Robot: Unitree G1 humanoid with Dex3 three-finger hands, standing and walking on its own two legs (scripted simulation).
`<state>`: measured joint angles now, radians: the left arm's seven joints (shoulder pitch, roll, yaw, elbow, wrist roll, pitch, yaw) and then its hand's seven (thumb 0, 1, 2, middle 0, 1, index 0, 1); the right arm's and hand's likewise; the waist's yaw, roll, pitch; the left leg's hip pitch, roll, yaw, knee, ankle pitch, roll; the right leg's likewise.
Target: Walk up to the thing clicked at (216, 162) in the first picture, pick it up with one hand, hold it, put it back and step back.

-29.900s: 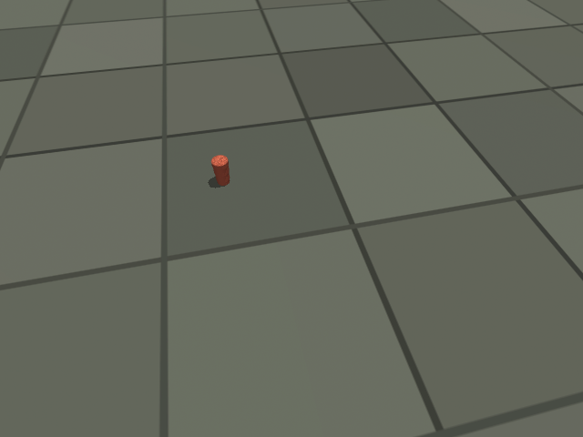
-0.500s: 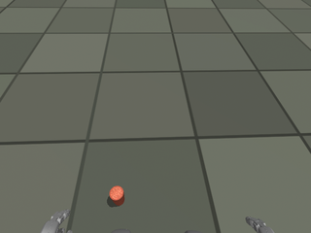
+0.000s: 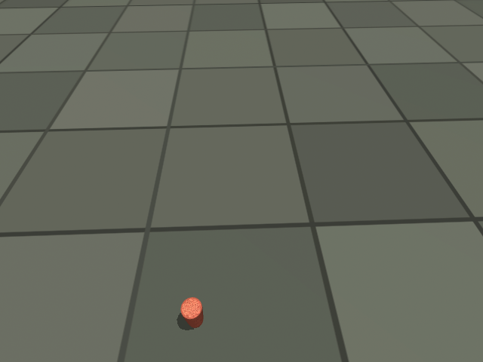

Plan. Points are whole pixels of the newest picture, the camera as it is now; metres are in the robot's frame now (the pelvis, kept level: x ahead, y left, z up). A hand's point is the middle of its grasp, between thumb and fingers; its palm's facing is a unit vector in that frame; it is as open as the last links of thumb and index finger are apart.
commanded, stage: stand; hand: left
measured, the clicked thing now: (193, 314) +0.41 +0.20 -0.71
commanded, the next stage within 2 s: step back in 1.42 s
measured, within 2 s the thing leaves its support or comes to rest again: neither
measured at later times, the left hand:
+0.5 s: hand out of the picture +0.07 +0.24 -0.15, palm faces -0.01 -0.94 -0.34, open 7.3 cm
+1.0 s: hand out of the picture +0.09 +0.24 -0.15, palm faces -0.01 -0.94 -0.35, open 7.3 cm
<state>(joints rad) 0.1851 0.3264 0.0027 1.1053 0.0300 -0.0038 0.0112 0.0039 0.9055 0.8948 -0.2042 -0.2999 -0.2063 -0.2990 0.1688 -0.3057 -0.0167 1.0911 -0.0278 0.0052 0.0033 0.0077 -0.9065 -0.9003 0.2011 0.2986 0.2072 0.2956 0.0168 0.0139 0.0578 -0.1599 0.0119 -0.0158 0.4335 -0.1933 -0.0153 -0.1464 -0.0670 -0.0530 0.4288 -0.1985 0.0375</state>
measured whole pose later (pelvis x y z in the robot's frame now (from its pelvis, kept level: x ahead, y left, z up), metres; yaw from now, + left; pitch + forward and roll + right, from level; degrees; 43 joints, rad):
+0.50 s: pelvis +0.01 -0.01 +0.00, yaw +0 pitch -4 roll +0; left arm 0.12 0.33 0.01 1.16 0.02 -0.01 0.00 0.00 0.91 0.89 -0.20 -0.30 -0.21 -0.30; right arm 0.14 -0.33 -0.01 1.14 -0.02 0.00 0.00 0.01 -0.91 -0.90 0.20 0.30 0.21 0.30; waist 0.01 0.01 0.07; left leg -0.13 0.03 -0.02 0.37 -0.17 -0.03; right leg -0.12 -0.05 -0.06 0.36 -0.18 0.03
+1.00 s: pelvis +0.02 -0.01 +0.01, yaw +0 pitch -3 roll +0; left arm 0.11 0.34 0.02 1.15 0.02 -0.01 0.00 0.00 0.91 0.89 -0.20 -0.30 -0.21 -0.30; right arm 0.12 -0.34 -0.01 1.15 -0.02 0.00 0.01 0.01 -0.91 -0.90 0.20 0.30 0.21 0.30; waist 0.01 0.01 0.06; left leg -0.11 0.03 -0.01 0.33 -0.17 -0.03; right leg -0.11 -0.05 -0.05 0.34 -0.18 0.03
